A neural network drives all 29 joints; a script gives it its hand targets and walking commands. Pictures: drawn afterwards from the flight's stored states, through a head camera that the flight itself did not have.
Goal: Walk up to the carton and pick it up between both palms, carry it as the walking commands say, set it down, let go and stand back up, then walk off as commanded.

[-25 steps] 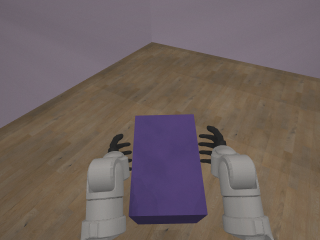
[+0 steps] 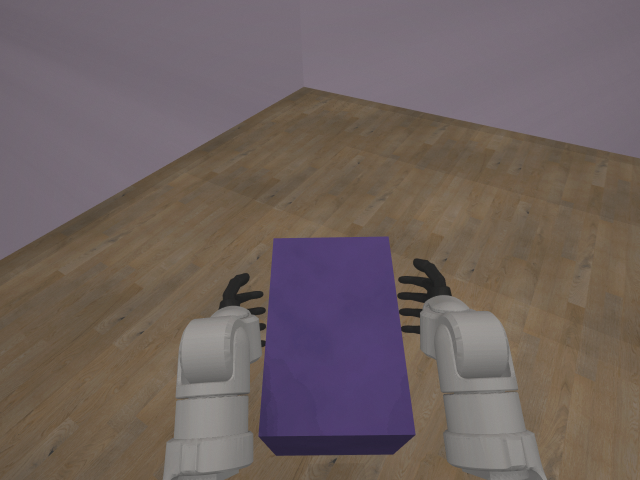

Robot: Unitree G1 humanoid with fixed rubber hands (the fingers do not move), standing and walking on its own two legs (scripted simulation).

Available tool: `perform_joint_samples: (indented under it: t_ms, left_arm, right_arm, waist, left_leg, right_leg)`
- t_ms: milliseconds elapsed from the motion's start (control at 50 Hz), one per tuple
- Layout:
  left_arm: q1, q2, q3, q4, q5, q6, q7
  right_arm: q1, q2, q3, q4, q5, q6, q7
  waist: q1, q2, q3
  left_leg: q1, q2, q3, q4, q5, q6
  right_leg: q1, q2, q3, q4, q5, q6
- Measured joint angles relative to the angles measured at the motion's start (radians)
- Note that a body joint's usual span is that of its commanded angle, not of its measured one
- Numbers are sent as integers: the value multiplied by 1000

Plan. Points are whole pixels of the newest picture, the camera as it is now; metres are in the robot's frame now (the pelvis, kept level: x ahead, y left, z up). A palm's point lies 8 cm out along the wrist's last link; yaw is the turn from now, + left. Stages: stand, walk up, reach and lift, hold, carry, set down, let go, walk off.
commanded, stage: carry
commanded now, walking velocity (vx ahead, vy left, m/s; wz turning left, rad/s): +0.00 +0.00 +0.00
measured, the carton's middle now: (332, 345) +0.32 +0.01 +0.00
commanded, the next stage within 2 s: none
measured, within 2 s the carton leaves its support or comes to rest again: neither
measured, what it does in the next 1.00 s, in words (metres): stands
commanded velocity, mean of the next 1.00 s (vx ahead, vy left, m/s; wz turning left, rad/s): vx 0.00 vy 0.00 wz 0.00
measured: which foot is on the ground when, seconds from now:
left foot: down 0.00-1.00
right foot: down 0.00-1.00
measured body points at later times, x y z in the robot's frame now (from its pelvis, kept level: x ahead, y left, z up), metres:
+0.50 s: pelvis +0.00 +0.00 +0.00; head -0.04 +0.00 +0.45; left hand +0.30 +0.14 +0.08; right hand +0.31 -0.12 +0.09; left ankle +0.01 +0.11 -0.74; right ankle +0.01 -0.10 -0.74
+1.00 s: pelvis +0.00 +0.00 +0.00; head -0.03 +0.00 +0.45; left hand +0.30 +0.13 +0.07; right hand +0.31 -0.12 +0.08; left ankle +0.01 +0.11 -0.74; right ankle +0.01 -0.10 -0.74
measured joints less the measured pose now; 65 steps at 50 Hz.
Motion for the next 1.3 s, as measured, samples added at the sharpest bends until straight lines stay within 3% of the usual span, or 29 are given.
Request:
perform_joint_samples:
  t_ms: [920,1300]
  left_arm:
    - [3,1,0,78,24,-82,-40]
    - [13,5,0,75,37,-97,-96]
  right_arm:
    - [15,-5,-12,39,-27,-54,40]
    - [30,-10,-17,42,-32,-84,50]
  waist:
    - [0,-3,18]
    - [0,-4,17]
  left_leg:
    - [2,0,0,0,6,0]
    - [5,-1,0,0,8,0]
  right_leg:
    - [0,0,0,5,2,-3]
    - [0,-1,0,11,0,-4]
